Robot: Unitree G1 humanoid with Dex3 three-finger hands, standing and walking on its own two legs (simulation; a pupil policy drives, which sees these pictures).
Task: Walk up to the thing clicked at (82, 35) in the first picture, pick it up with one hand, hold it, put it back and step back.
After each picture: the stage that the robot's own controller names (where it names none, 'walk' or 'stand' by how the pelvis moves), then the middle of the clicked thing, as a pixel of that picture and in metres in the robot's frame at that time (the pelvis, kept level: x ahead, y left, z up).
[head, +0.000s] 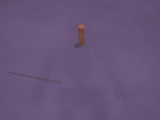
stand; (81, 35) +1.42 +0.02 -0.65
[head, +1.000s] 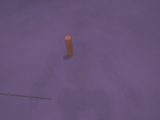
walk; (69, 46) +1.30 +0.24 -0.64
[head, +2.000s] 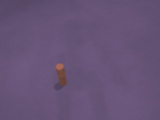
walk; (61, 75) +0.86 +0.24 -0.65
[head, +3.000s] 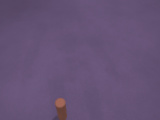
walk; (61, 110) +0.52 +0.17 -0.63
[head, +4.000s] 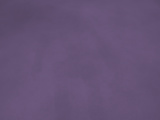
stand; out of the picture +0.39 +0.16 -0.65
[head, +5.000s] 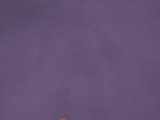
stand; out of the picture +0.39 +0.15 -0.66
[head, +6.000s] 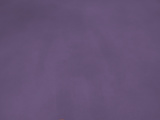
stand; out of the picture +0.40 +0.17 -0.66
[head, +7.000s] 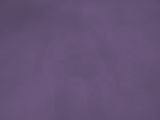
stand; out of the picture +0.39 +0.17 -0.66
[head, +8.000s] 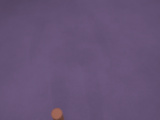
go down; (58, 118) +0.40 +0.17 -0.65
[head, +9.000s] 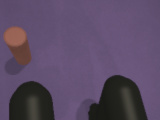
go down; (20, 49) +0.47 +0.21 -0.24
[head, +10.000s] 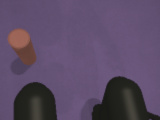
close in; (24, 50) +0.47 +0.21 -0.25
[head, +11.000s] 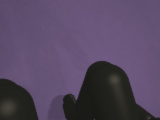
close in; out of the picture +0.46 +0.26 -0.16
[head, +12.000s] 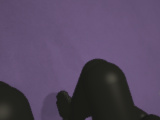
close; out of the picture +0.45 +0.27 -0.16
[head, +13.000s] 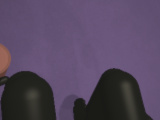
lift; out of the picture +0.34 +0.24 -0.13
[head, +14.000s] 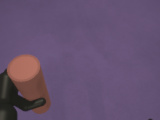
lift; (34, 89) +0.31 +0.16 +0.04
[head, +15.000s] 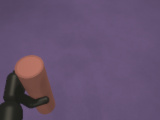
hold; (39, 89) +0.32 +0.15 +0.04
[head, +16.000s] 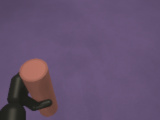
hold; (42, 92) +0.31 +0.15 +0.03
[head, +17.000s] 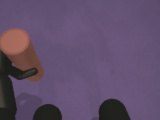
crouch; (26, 60) +0.41 +0.17 -0.04
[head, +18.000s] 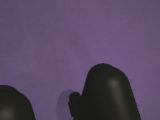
lower; out of the picture +0.46 +0.24 -0.14
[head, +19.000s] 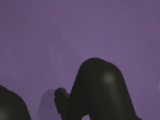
lower; out of the picture +0.45 +0.27 -0.17
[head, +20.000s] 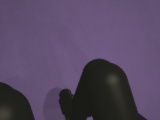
lower; out of the picture +0.45 +0.26 -0.16
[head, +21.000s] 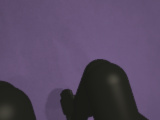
lower; out of the picture +0.43 +0.26 -0.17
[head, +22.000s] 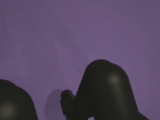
lower; out of the picture +0.43 +0.26 -0.17
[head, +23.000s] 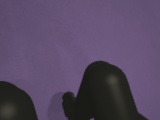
open; out of the picture +0.44 +0.24 -0.17
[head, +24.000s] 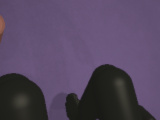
stand; out of the picture +0.44 +0.23 -0.18
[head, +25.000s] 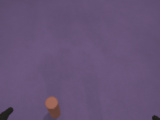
stand; (53, 108) +0.40 +0.16 -0.52
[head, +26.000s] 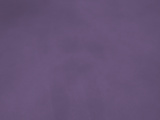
stand; out of the picture +0.38 +0.16 -0.60
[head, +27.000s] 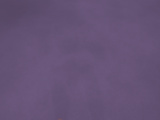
stand; out of the picture +0.38 +0.15 -0.60
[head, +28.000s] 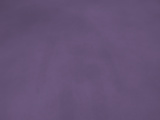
stand; out of the picture +0.40 +0.15 -0.65
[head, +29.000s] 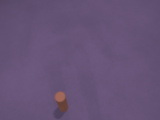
walk; (62, 102) +0.46 +0.16 -0.62
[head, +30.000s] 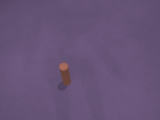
walk; (65, 74) +0.74 +0.17 -0.63
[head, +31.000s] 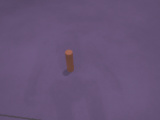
stand; (69, 61) +1.04 +0.17 -0.63
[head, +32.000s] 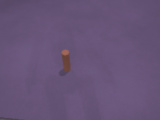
stand; (66, 61) +1.01 +0.17 -0.66
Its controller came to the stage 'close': yes
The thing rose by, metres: 0.69
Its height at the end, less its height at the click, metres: +0.00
